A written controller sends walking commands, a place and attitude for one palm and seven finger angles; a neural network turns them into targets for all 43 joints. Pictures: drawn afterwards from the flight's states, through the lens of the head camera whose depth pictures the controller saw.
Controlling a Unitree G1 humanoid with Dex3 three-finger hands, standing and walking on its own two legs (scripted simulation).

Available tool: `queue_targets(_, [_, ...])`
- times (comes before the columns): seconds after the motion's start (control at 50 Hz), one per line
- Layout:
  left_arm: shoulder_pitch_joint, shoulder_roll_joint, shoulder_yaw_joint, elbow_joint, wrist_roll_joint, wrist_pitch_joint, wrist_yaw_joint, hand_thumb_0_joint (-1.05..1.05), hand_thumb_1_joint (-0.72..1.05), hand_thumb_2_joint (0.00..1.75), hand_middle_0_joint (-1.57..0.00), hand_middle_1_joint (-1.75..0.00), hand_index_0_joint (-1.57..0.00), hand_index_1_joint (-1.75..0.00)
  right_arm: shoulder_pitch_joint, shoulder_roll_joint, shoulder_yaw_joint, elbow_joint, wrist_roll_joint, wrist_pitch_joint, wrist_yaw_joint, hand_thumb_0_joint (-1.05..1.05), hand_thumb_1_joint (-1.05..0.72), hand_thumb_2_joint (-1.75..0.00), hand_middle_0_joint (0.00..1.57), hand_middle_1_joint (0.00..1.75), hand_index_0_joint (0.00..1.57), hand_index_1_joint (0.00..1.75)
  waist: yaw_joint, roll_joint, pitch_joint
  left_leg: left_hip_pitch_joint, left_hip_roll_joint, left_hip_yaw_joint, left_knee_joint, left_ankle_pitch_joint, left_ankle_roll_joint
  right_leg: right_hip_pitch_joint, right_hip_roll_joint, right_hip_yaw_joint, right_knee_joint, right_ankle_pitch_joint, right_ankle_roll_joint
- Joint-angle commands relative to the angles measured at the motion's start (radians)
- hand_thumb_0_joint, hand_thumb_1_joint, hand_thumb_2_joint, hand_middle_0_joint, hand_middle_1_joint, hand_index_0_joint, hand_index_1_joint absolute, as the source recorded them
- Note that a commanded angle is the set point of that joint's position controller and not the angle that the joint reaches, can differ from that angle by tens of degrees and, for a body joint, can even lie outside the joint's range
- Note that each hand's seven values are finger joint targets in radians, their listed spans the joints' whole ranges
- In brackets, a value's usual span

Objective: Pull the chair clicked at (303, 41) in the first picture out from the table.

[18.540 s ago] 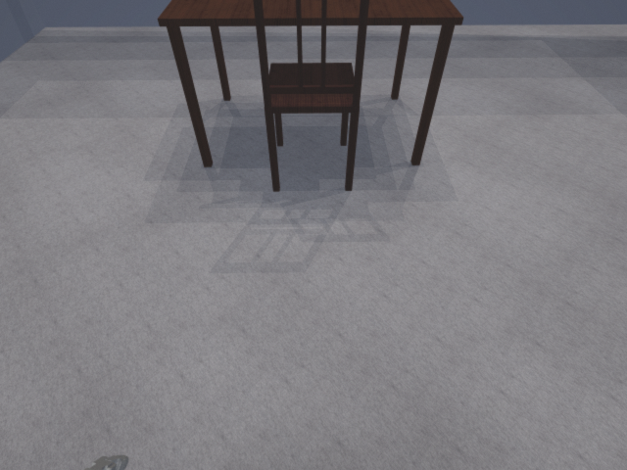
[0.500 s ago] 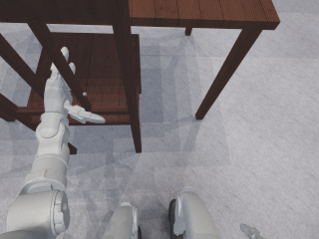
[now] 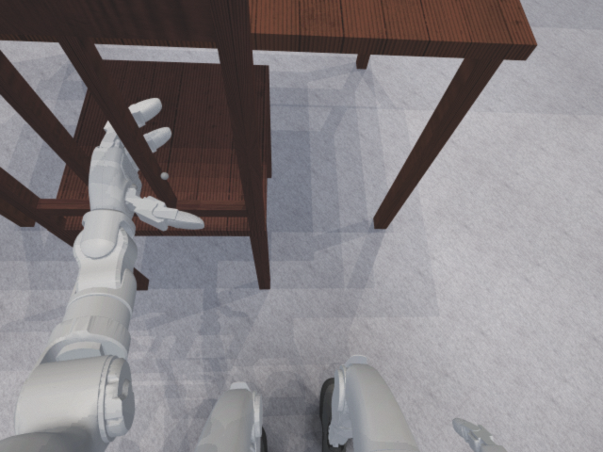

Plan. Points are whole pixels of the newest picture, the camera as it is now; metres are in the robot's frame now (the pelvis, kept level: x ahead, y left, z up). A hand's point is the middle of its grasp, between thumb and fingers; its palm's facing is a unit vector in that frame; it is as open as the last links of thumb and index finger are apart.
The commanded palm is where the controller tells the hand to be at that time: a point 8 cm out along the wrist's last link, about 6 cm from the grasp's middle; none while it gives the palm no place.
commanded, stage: hook a spindle and tug to test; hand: left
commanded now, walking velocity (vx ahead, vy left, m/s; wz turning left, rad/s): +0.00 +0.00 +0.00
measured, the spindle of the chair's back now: (63, 143) +0.49 +0.28 +0.05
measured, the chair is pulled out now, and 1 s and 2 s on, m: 0.00 0.03 0.13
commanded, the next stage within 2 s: step backward, pulling the chair out in 1.12 s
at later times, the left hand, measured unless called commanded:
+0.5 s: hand (165, 172) +0.47 +0.16 +0.02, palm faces -0.01 -1.00 -0.04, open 5.6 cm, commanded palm +0.43 +0.20 +0.02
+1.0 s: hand (167, 195) +0.43 +0.16 +0.02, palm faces -0.03 -1.00 -0.03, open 4.9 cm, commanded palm +0.40 +0.21 +0.02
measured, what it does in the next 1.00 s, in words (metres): stands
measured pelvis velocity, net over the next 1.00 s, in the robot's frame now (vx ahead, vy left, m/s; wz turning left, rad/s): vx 0.02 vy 0.01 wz -0.02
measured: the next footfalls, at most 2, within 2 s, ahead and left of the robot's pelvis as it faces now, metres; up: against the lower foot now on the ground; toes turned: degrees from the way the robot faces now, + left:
none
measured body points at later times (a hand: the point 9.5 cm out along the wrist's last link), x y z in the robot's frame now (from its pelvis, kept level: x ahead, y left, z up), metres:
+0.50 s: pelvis +0.01 +0.00 +0.00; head +0.16 +0.02 +0.42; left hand +0.46 +0.22 +0.02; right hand +0.08 -0.26 -0.12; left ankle -0.02 +0.09 -0.62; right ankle +0.08 -0.12 -0.62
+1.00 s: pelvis +0.02 +0.01 +0.01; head +0.17 +0.02 +0.44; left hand +0.43 +0.21 +0.03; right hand +0.12 -0.25 -0.11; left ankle -0.02 +0.09 -0.62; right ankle +0.08 -0.12 -0.62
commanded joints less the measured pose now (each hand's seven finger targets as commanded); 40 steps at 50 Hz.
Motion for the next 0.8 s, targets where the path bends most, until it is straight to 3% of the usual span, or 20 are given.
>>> queue_targets(0.0, [-0.387, 0.139, -0.021, -0.207, 0.004, -0.073, -0.021, 0.00, -0.22, 0.42, -0.41, -1.18, -0.41, -1.18, 0.135, -0.164, -0.064, -0.060, 0.001, -0.017, -0.016, 0.00, -0.90, -0.90, 0.20, 0.30, 0.20, 0.30, -0.047, 0.075, -0.521, 0.199, 0.006, -0.069, -0.188, 0.453, -0.048, 0.428, 0.043, 0.076, -0.086, 0.223, -0.009])
queue_targets(0.08, [-0.375, 0.146, -0.012, -0.203, -0.002, -0.069, -0.028, 0.00, 0.00, 0.52, -0.48, -1.40, -0.48, -1.40, 0.138, -0.164, -0.064, -0.064, 0.002, -0.014, -0.015, 0.00, -0.90, -0.90, 0.20, 0.30, 0.20, 0.30, -0.043, 0.058, -0.525, 0.182, 0.004, -0.066, -0.188, 0.449, -0.044, 0.448, 0.043, 0.077, -0.086, 0.230, -0.009])
queue_targets(0.1, [-0.369, 0.140, -0.021, -0.216, 0.001, -0.071, -0.029, 0.00, 0.06, 0.54, -0.50, -1.45, -0.50, -1.45, 0.135, -0.163, -0.064, -0.065, 0.002, -0.013, -0.014, 0.00, -0.90, -0.90, 0.20, 0.30, 0.20, 0.30, -0.039, 0.084, -0.533, 0.199, 0.005, -0.066, -0.191, 0.459, -0.047, 0.443, 0.042, 0.077, -0.086, 0.231, -0.011])
queue_targets(0.16, [-0.370, 0.097, -0.054, -0.247, -0.009, -0.070, -0.028, 0.00, 0.23, 0.61, -0.50, -1.45, -0.50, -1.45, 0.133, -0.160, -0.066, -0.067, 0.003, -0.014, -0.010, 0.00, -0.90, -0.90, 0.20, 0.30, 0.20, 0.30, -0.048, 0.094, -0.546, 0.240, 0.009, -0.070, -0.190, 0.497, -0.051, 0.423, 0.045, 0.069, -0.089, 0.244, -0.010])
queue_targets(0.2, [-0.334, 0.108, -0.042, -0.238, -0.008, -0.067, -0.025, 0.00, 0.34, 0.66, -0.50, -1.45, -0.50, -1.45, 0.135, -0.163, -0.067, -0.066, 0.003, -0.013, -0.007, 0.00, -0.90, -0.90, 0.20, 0.30, 0.20, 0.30, -0.039, 0.074, -0.530, 0.224, 0.009, -0.071, -0.195, 0.489, -0.052, 0.438, 0.046, 0.069, -0.092, 0.242, -0.011])
queue_targets(0.26, [-0.361, 0.099, -0.053, -0.218, -0.002, -0.067, -0.019, 0.00, 0.51, 0.73, -0.50, -1.45, -0.50, -1.45, 0.136, -0.161, -0.065, -0.061, 0.003, -0.012, -0.008, 0.00, -0.90, -0.90, 0.20, 0.30, 0.20, 0.30, -0.052, 0.072, -0.498, 0.206, 0.007, -0.070, -0.197, 0.454, -0.048, 0.417, 0.046, 0.069, -0.095, 0.219, -0.010])
queue_targets(0.3, [-0.344, 0.136, -0.017, -0.201, 0.002, -0.071, -0.017, 0.00, 0.62, 0.78, -0.50, -1.45, -0.50, -1.45, 0.141, -0.164, -0.067, -0.059, 0.002, -0.010, -0.011, 0.00, -0.90, -0.90, 0.20, 0.30, 0.20, 0.30, -0.042, 0.052, -0.501, 0.191, 0.006, -0.067, -0.194, 0.458, -0.046, 0.435, 0.046, 0.072, -0.090, 0.228, -0.009])
queue_targets(0.38, [-0.342, 0.144, -0.007, -0.207, 0.001, -0.071, -0.019, 0.00, 0.84, 0.88, -0.50, -1.45, -0.50, -1.45, 0.140, -0.162, -0.066, -0.064, 0.000, -0.007, -0.012, 0.00, -0.90, -0.90, 0.20, 0.30, 0.20, 0.30, -0.036, 0.074, -0.520, 0.209, 0.007, -0.069, -0.192, 0.492, -0.051, 0.434, 0.044, 0.070, -0.082, 0.245, -0.011])
queue_targets(0.4, [-0.337, 0.116, -0.031, -0.216, 0.000, -0.071, -0.022, 0.00, 0.90, 0.90, -0.50, -1.45, -0.50, -1.45, 0.139, -0.160, -0.067, -0.066, 0.001, -0.006, -0.010, 0.00, -0.90, -0.90, 0.20, 0.30, 0.20, 0.30, -0.038, 0.084, -0.524, 0.229, 0.010, -0.072, -0.194, 0.510, -0.055, 0.421, 0.045, 0.066, -0.082, 0.246, -0.011])
queue_targets(0.44, [-0.322, 0.117, -0.021, -0.210, -0.009, -0.064, -0.022, 0.00, 0.90, 0.90, -0.50, -1.45, -0.50, -1.45, 0.140, -0.161, -0.068, -0.067, 0.001, -0.005, -0.009, 0.00, -0.90, -0.90, 0.20, 0.30, 0.20, 0.30, -0.041, 0.078, -0.521, 0.230, 0.011, -0.072, -0.190, 0.533, -0.057, 0.421, 0.047, 0.063, -0.080, 0.263, -0.012])
queue_targets(0.46, [-0.292, 0.145, 0.002, -0.227, -0.008, -0.065, -0.021, 0.00, 0.90, 0.90, -0.50, -1.45, -0.50, -1.45, 0.143, -0.164, -0.067, -0.071, 0.001, -0.002, -0.008, 0.00, -0.90, -0.90, 0.20, 0.30, 0.20, 0.30, -0.024, 0.064, -0.534, 0.232, 0.013, -0.075, -0.194, 0.550, -0.059, 0.441, 0.046, 0.063, -0.077, 0.270, -0.012])
queue_targets(0.5, [-0.236, 0.099, -0.030, -0.269, -0.013, -0.060, -0.026, 0.00, 0.90, 0.90, -0.50, -1.45, -0.50, -1.45, 0.135, -0.155, -0.071, -0.084, 0.004, -0.002, -0.003, 0.00, -0.90, -0.90, 0.20, 0.30, 0.20, 0.30, -0.016, 0.088, -0.560, 0.262, 0.015, -0.070, -0.195, 0.596, -0.062, 0.454, 0.045, 0.064, -0.081, 0.299, -0.011])
queue_targets(0.52, [-0.223, 0.092, -0.035, -0.269, -0.018, -0.054, -0.025, 0.00, 0.90, 0.90, -0.50, -1.45, -0.50, -1.45, 0.134, -0.156, -0.071, -0.083, 0.006, -0.001, -0.002, 0.00, -0.90, -0.90, 0.20, 0.30, 0.20, 0.30, -0.022, 0.059, -0.549, 0.250, 0.018, -0.072, -0.197, 0.587, -0.061, 0.460, 0.048, 0.064, -0.084, 0.300, -0.010])
queue_targets(0.56, [-0.195, 0.091, -0.033, -0.324, -0.025, -0.055, -0.020, 0.00, 0.90, 0.90, -0.50, -1.45, -0.50, -1.45, 0.130, -0.154, -0.072, -0.092, 0.007, -0.004, 0.000, 0.00, -0.90, -0.90, 0.20, 0.30, 0.20, 0.30, -0.012, 0.084, -0.556, 0.271, 0.019, -0.071, -0.201, 0.617, -0.064, 0.461, 0.047, 0.062, -0.085, 0.312, -0.011])
queue_targets(0.58, [-0.132, 0.103, -0.013, -0.309, -0.027, -0.051, -0.018, 0.00, 0.90, 0.90, -0.50, -1.45, -0.50, -1.45, 0.129, -0.154, -0.072, -0.096, 0.008, -0.004, 0.002, 0.00, -0.90, -0.90, 0.20, 0.30, 0.20, 0.30, 0.003, 0.045, -0.546, 0.249, 0.017, -0.067, -0.208, 0.595, -0.062, 0.489, 0.049, 0.063, -0.090, 0.308, -0.011])
queue_targets(0.6, [-0.123, 0.099, -0.023, -0.317, -0.027, -0.049, -0.016, 0.00, 0.90, 0.90, -0.50, -1.45, -0.50, -1.45, 0.123, -0.154, -0.071, -0.099, 0.011, -0.004, 0.001, 0.00, -0.90, -0.90, 0.20, 0.30, 0.20, 0.30, -0.006, 0.027, -0.534, 0.226, 0.018, -0.061, -0.207, 0.576, -0.055, 0.497, 0.048, 0.068, -0.091, 0.316, -0.009])
queue_targets(0.64, [-0.146, 0.089, -0.031, -0.336, -0.026, -0.049, -0.011, 0.00, 0.90, 0.90, -0.50, -1.45, -0.50, -1.45, 0.117, -0.151, -0.068, -0.097, 0.011, -0.009, 0.000, 0.00, -0.90, -0.90, 0.20, 0.30, 0.20, 0.30, -0.009, 0.061, -0.499, 0.220, 0.015, -0.062, -0.214, 0.550, -0.056, 0.474, 0.048, 0.064, -0.090, 0.293, -0.012])
queue_targets(0.68, [-0.077, 0.102, -0.018, -0.371, -0.024, -0.053, -0.008, 0.00, 0.90, 0.90, -0.50, -1.45, -0.50, -1.45, 0.115, -0.149, -0.072, -0.106, 0.011, -0.011, 0.000, 0.00, -0.90, -0.90, 0.20, 0.30, 0.20, 0.30, 0.011, 0.057, -0.526, 0.236, 0.018, -0.059, -0.214, 0.592, -0.062, 0.500, 0.046, 0.068, -0.085, 0.318, -0.012])
queue_targets(0.7, [-0.058, 0.077, -0.034, -0.382, -0.030, -0.050, -0.007, 0.00, 0.90, 0.90, -0.50, -1.45, -0.50, -1.45, 0.112, -0.145, -0.072, -0.109, 0.012, -0.014, 0.002, 0.00, -0.90, -0.90, 0.20, 0.30, 0.20, 0.30, 0.008, 0.058, -0.523, 0.237, 0.017, -0.057, -0.215, 0.595, -0.062, 0.499, 0.046, 0.067, -0.089, 0.321, -0.010])
queue_targets(0.78, [-0.029, 0.077, -0.033, -0.409, -0.030, -0.048, 0.001, 0.00, 0.90, 0.90, -0.50, -1.45, -0.50, -1.45, 0.107, -0.144, -0.073, -0.109, 0.014, -0.021, 0.000, 0.00, -0.90, -0.90, 0.20, 0.30, 0.20, 0.30, 0.012, 0.050, -0.496, 0.228, 0.018, -0.057, -0.216, 0.595, -0.064, 0.497, 0.044, 0.066, -0.086, 0.321, -0.011])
